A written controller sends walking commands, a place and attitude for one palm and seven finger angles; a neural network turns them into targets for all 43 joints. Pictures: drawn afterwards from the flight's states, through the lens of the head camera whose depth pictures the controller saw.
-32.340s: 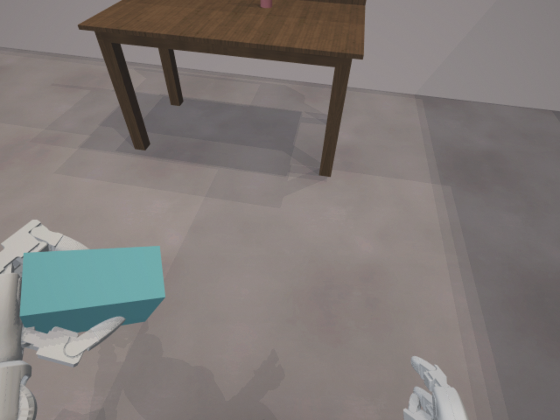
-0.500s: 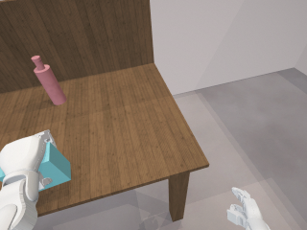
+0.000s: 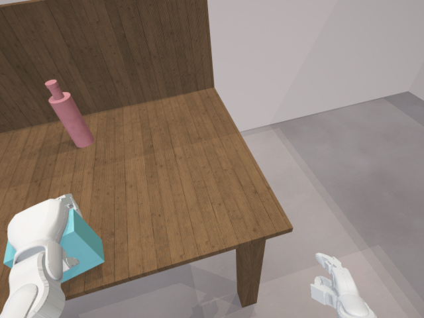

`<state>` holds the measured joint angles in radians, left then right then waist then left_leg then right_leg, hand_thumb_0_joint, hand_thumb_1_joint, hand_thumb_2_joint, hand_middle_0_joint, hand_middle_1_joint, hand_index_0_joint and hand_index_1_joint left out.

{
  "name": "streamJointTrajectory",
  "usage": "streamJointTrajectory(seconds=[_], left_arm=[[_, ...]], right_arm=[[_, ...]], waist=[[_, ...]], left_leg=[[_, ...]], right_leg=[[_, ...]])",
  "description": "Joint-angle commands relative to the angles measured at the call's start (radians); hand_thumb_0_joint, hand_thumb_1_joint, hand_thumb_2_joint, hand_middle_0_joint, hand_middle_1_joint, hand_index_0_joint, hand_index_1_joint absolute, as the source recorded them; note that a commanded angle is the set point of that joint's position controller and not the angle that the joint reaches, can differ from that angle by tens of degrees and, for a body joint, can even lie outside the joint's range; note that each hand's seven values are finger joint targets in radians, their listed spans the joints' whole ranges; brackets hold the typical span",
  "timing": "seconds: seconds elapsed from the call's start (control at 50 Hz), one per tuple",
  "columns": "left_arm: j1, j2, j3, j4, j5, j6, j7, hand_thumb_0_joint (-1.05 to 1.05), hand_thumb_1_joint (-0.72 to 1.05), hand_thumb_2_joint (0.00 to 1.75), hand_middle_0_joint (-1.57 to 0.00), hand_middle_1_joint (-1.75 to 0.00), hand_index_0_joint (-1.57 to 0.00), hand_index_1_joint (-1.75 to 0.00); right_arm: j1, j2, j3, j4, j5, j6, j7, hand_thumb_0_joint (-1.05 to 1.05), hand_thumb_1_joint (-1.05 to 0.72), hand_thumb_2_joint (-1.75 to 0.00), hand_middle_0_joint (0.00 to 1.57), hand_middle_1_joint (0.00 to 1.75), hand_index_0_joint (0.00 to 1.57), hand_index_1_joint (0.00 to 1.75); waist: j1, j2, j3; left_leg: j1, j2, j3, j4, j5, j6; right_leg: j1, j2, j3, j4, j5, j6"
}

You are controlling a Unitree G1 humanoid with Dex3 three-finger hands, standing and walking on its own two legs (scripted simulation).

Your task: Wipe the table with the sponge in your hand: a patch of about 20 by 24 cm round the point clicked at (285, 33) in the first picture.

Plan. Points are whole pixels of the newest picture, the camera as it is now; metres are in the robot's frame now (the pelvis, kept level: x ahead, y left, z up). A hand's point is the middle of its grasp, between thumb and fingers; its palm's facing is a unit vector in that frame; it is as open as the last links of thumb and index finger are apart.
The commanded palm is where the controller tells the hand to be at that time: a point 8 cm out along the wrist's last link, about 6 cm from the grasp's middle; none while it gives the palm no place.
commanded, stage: lower the sponge onto the table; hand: left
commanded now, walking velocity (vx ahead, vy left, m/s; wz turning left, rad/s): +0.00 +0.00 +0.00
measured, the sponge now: (65, 254) +0.20 +0.33 +0.01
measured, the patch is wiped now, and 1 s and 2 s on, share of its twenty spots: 0.00 0.00 0.05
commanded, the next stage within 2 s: wipe forward along the first lane in 1.12 s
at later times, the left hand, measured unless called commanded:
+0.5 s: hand (76, 252) +0.20 +0.30 +0.03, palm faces -0.12 -0.17 -0.98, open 9.9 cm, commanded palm +0.19 +0.29 +0.11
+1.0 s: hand (83, 257) +0.20 +0.29 +0.02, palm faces -0.14 -0.12 -0.98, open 9.9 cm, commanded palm +0.19 +0.30 +0.09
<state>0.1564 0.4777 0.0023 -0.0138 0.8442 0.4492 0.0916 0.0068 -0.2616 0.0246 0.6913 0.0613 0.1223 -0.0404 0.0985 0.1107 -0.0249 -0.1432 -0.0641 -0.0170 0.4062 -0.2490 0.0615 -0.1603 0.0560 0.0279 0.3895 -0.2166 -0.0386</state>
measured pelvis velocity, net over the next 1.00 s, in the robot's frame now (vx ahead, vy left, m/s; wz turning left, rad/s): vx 0.00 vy -0.01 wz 0.00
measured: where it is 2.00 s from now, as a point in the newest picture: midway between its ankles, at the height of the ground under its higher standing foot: outside the picture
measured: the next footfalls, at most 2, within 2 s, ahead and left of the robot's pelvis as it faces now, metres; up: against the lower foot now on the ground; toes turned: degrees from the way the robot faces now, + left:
none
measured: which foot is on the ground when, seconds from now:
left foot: down 0.00-1.00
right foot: down 0.00-1.00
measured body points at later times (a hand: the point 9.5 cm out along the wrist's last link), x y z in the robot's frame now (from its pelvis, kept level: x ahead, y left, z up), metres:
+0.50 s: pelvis +0.00 -0.01 +0.00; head +0.00 -0.04 +0.45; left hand +0.21 +0.30 +0.09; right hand +0.24 -0.22 -0.09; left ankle -0.02 +0.08 -0.74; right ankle -0.01 -0.10 -0.74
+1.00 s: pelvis +0.00 -0.01 +0.00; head +0.01 -0.03 +0.45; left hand +0.20 +0.29 +0.07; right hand +0.23 -0.23 -0.10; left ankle -0.02 +0.08 -0.74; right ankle -0.01 -0.10 -0.74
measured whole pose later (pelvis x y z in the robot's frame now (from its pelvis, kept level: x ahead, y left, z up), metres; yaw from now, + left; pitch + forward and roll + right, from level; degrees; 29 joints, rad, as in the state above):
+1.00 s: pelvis +0.00 -0.01 +0.00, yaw +0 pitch +0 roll -1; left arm 0.21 0.46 -0.04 0.04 0.92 0.23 0.09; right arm 0.05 -0.28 -0.01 0.69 0.02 0.09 -0.06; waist 0.12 0.08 -0.01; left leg -0.19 -0.05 -0.02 0.46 -0.27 0.06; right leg -0.20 0.07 0.02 0.43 -0.23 -0.05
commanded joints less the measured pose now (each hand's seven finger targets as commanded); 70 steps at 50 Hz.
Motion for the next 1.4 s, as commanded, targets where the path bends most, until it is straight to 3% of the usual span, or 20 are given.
streamJointTrajectory(seconds=[0.0,0.08,0.14,0.2,0.24,0.3,0.36,0.46,0.54,0.56,0.64,0.78,0.88,0.94,0.96,1.04,1.14,1.16,1.24,1.38], left_arm=[[-0.148,0.138,-0.02,-0.282,0.037,-0.089,-0.072,0.0,0.1,1.3,-1.2,-1.6,-1.2,-1.6],[-0.216,0.276,0.125,-0.408,0.125,-0.25,0.011,0.0,0.1,1.3,-1.2,-1.6,-1.2,-1.6],[-0.214,0.366,0.255,-0.379,0.165,-0.273,0.106,0.0,0.1,1.3,-1.2,-1.6,-1.2,-1.6],[-0.187,0.273,0.198,-0.294,0.164,-0.204,0.165,0.0,0.1,1.3,-1.2,-1.6,-1.2,-1.6],[-0.134,0.241,0.191,-0.236,0.103,-0.141,0.16,0.0,0.1,1.3,-1.2,-1.6,-1.2,-1.6],[-0.054,0.152,0.089,-0.171,0.018,-0.053,0.089,0.0,0.1,1.3,-1.2,-1.6,-1.2,-1.6],[-0.04,0.106,0.002,-0.188,-0.001,-0.011,-0.004,0.0,0.1,1.3,-1.2,-1.6,-1.2,-1.6],[-0.223,0.201,0.037,-0.29,0.073,-0.15,-0.047,0.0,0.1,1.3,-1.2,-1.6,-1.2,-1.6],[-0.265,0.353,0.213,-0.333,0.146,-0.294,0.053,0.0,0.1,1.3,-1.2,-1.6,-1.2,-1.6],[-0.247,0.313,0.197,-0.334,0.169,-0.305,0.087,0.0,0.1,1.3,-1.2,-1.6,-1.2,-1.6],[-0.153,0.3,0.249,-0.204,0.135,-0.246,0.171,0.0,0.1,1.3,-1.2,-1.6,-1.2,-1.6],[-0.025,0.129,0.052,-0.081,0.021,-0.082,0.06,0.0,0.1,1.3,-1.2,-1.6,-1.2,-1.6],[-0.208,0.217,0.072,-0.175,0.076,-0.182,0.015,0.0,0.1,1.3,-1.2,-1.6,-1.2,-1.6],[-0.269,0.3,0.16,-0.256,0.126,-0.296,0.069,0.0,0.1,1.3,-1.2,-1.6,-1.2,-1.6],[-0.273,0.245,0.121,-0.257,0.139,-0.321,0.095,0.0,0.1,1.3,-1.2,-1.6,-1.2,-1.6],[-0.161,0.211,0.153,-0.1,0.124,-0.291,0.143,0.0,0.1,1.3,-1.2,-1.6,-1.2,-1.6],[-0.073,0.178,0.13,-0.039,0.082,-0.195,0.142,0.0,0.1,1.3,-1.2,-1.6,-1.2,-1.6],[-0.09,0.138,0.079,-0.052,0.083,-0.183,0.131,0.0,0.1,1.3,-1.2,-1.6,-1.2,-1.6],[-0.182,0.211,0.113,-0.081,0.115,-0.183,0.123,0.0,0.1,1.3,-1.2,-1.6,-1.2,-1.6],[-0.308,0.209,0.093,0.056,0.132,-0.225,0.128,0.0,0.1,1.3,-1.2,-1.6,-1.2,-1.6]], right_arm=[[-0.176,-0.119,-0.042,-0.199,-0.021,-0.064,-0.007,0.0,-0.9,-0.9,0.2,0.3,0.2,0.3],[-0.119,-0.098,-0.049,-0.192,-0.056,-0.087,-0.019,0.0,-0.9,-0.9,0.2,0.3,0.2,0.3],[-0.141,-0.105,-0.049,-0.171,-0.052,-0.074,-0.016,0.0,-0.9,-0.9,0.2,0.3,0.2,0.3],[-0.149,-0.099,-0.056,-0.168,-0.035,-0.054,-0.009,0.0,-0.9,-0.9,0.2,0.3,0.2,0.3],[-0.201,-0.103,-0.052,-0.164,-0.016,-0.05,-0.001,0.0,-0.9,-0.9,0.2,0.3,0.2,0.3],[-0.22,-0.117,-0.05,-0.167,0.001,-0.04,0.0,0.0,-0.9,-0.9,0.2,0.3,0.2,0.3],[-0.227,-0.123,-0.04,-0.186,0.005,-0.041,-0.002,0.0,-0.9,-0.9,0.2,0.3,0.2,0.3],[-0.16,-0.112,-0.04,-0.199,-0.029,-0.073,-0.02,0.0,-0.9,-0.9,0.2,0.3,0.2,0.3],[-0.145,-0.106,-0.048,-0.174,-0.052,-0.083,-0.031,0.0,-0.9,-0.9,0.2,0.3,0.2,0.3],[-0.117,-0.095,-0.053,-0.175,-0.058,-0.084,-0.031,0.0,-0.9,-0.9,0.2,0.3,0.2,0.3],[-0.151,-0.103,-0.063,-0.154,-0.029,-0.072,-0.019,0.0,-0.9,-0.9,0.2,0.3,0.2,0.3],[-0.184,-0.124,-0.057,-0.162,0.002,-0.051,-0.005,0.0,-0.9,-0.9,0.2,0.3,0.2,0.3],[-0.14,-0.122,-0.059,-0.17,-0.026,-0.074,-0.023,0.0,-0.9,-0.9,0.2,0.3,0.2,0.3],[-0.134,-0.109,-0.062,-0.168,-0.043,-0.095,-0.032,0.0,-0.9,-0.9,0.2,0.3,0.2,0.3],[-0.108,-0.096,-0.067,-0.164,-0.048,-0.102,-0.035,0.0,-0.9,-0.9,0.2,0.3,0.2,0.3],[-0.12,-0.105,-0.075,-0.141,-0.025,-0.093,-0.021,0.0,-0.9,-0.9,0.2,0.3,0.2,0.3],[-0.156,-0.115,-0.072,-0.15,-0.01,-0.072,-0.009,0.0,-0.9,-0.9,0.2,0.3,0.2,0.3],[-0.146,-0.115,-0.071,-0.157,-0.012,-0.069,-0.009,0.0,-0.9,-0.9,0.2,0.3,0.2,0.3],[-0.158,-0.122,-0.068,-0.157,-0.02,-0.067,-0.014,0.0,-0.9,-0.9,0.2,0.3,0.2,0.3],[-0.105,-0.114,-0.069,-0.122,-0.015,-0.071,-0.032,0.0,-0.9,-0.9,0.2,0.3,0.2,0.3]], waist=[[-0.015,-0.123,-0.169],[0.029,-0.004,-0.24],[0.054,0.061,-0.208],[0.048,0.057,-0.177],[0.053,0.017,-0.159],[0.027,-0.093,-0.145],[-0.002,-0.108,-0.117],[-0.006,-0.1,-0.188],[0.037,0.02,-0.222],[0.043,0.058,-0.245],[0.054,0.043,-0.182],[0.008,-0.127,-0.142],[-0.015,-0.121,-0.183],[0.015,-0.01,-0.221],[0.01,0.025,-0.247],[0.022,-0.012,-0.16],[0.035,-0.067,-0.182],[0.022,-0.076,-0.196],[0.012,-0.086,-0.205],[-0.011,-0.063,-0.155]], left_leg=[[0.013,0.034,-0.096,-0.019,0.304,-0.006],[0.068,0.055,-0.118,-0.012,0.381,-0.031],[0.039,0.057,-0.125,-0.025,0.365,-0.055],[0.005,0.05,-0.088,-0.017,0.343,-0.074],[0.006,0.038,-0.099,-0.034,0.313,-0.061],[-0.012,0.036,-0.08,-0.038,0.308,-0.039],[-0.017,0.034,-0.088,-0.038,0.28,-0.022],[0.018,0.028,-0.087,-0.009,0.256,0.006],[0.043,0.031,-0.099,-0.006,0.282,-0.015],[0.038,0.037,-0.081,0.002,0.307,-0.029],[-0.008,0.032,-0.092,-0.009,0.29,-0.047],[-0.054,0.028,-0.072,-0.014,0.27,-0.02],[-0.021,0.022,-0.075,0.017,0.247,0.006],[0.024,0.029,-0.096,0.017,0.271,-0.004],[0.037,0.032,-0.079,0.027,0.29,-0.009],[-0.024,0.035,-0.093,0.007,0.269,-0.042],[-0.059,0.032,-0.085,-0.006,0.262,-0.044],[-0.06,0.033,-0.074,0.0,0.267,-0.035],[-0.049,0.032,-0.089,0.005,0.281,-0.029],[-0.069,0.028,-0.079,0.007,0.204,-0.029]], right_leg=[[0.095,-0.031,0.082,-0.021,0.257,-0.038],[0.096,-0.008,0.097,0.003,0.223,-0.056],[0.101,0.012,0.138,-0.001,0.204,-0.082],[0.08,0.0,0.138,-0.013,0.194,-0.089],[0.098,-0.005,0.147,-0.025,0.201,-0.084],[0.125,-0.029,0.097,-0.026,0.267,-0.05],[0.11,-0.032,0.089,-0.031,0.25,-0.043],[0.09,-0.024,0.095,-0.024,0.21,-0.04],[0.094,-0.001,0.151,-0.015,0.208,-0.069],[0.096,-0.003,0.123,0.0,0.198,-0.073],[0.077,-0.002,0.155,-0.011,0.201,-0.085],[0.098,-0.031,0.101,-0.008,0.285,-0.041],[0.068,-0.026,0.112,-0.01,0.253,-0.039],[0.049,-0.009,0.134,0.001,0.215,-0.057],[0.049,-0.013,0.106,0.015,0.216,-0.055],[0.003,-0.004,0.116,0.003,0.185,-0.067],[0.052,-0.014,0.108,0.012,0.205,-0.059],[0.066,-0.022,0.081,0.016,0.231,-0.052],[0.055,-0.013,0.109,0.021,0.239,-0.056],[-0.007,-0.013,0.072,0.008,0.145,-0.053]])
